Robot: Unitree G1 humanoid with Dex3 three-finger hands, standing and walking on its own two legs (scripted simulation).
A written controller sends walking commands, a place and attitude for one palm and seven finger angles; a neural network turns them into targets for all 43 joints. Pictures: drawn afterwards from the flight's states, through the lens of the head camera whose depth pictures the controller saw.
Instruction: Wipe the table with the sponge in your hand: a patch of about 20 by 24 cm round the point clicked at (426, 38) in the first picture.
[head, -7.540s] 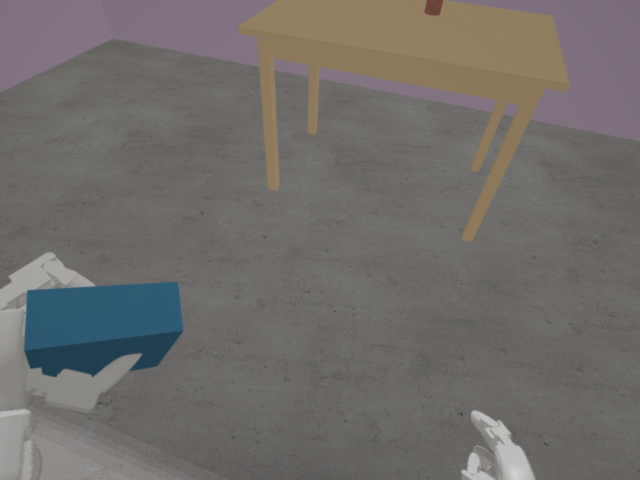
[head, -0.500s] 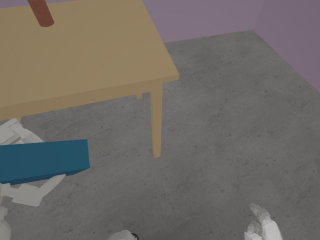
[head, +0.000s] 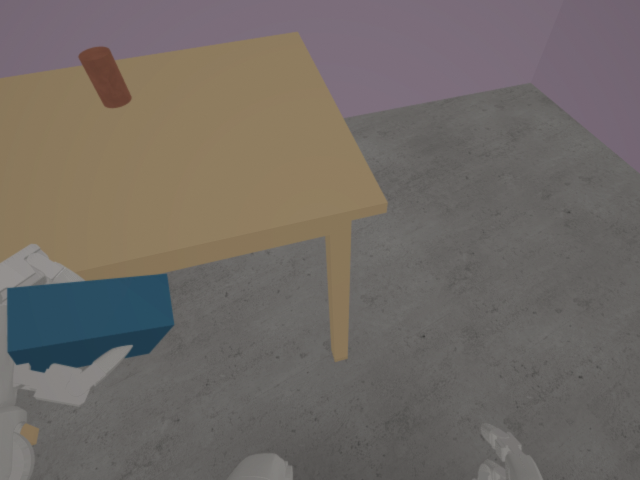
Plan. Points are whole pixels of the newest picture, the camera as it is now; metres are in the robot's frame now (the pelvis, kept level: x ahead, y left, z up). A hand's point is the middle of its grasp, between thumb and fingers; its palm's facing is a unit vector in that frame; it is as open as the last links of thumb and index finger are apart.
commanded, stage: take the last steps up to it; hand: left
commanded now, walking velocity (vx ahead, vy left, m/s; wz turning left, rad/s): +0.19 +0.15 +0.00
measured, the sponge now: (114, 324) +0.23 +0.21 +0.15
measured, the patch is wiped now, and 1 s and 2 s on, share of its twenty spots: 0.00 0.00 0.00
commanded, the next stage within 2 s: come to a stop and stand still in 0.46 s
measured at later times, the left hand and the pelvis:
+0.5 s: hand (52, 261) +0.28 +0.28 +0.18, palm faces +0.38 -0.80 -0.46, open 8.9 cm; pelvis +0.06 +0.06 -0.01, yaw -1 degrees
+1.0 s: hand (28, 255) +0.28 +0.30 +0.18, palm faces +0.31 -0.84 -0.44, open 8.9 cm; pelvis +0.06 +0.08 +0.00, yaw -3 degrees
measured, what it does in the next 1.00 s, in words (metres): steps to the left: left foot, then right foot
